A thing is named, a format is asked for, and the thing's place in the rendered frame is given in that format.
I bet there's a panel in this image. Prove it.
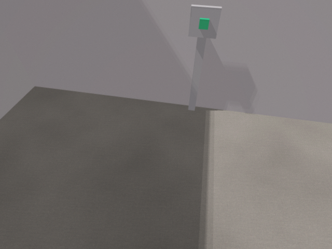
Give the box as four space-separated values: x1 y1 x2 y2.
188 5 222 110

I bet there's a button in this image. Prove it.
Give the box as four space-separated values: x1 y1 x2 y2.
199 18 210 30

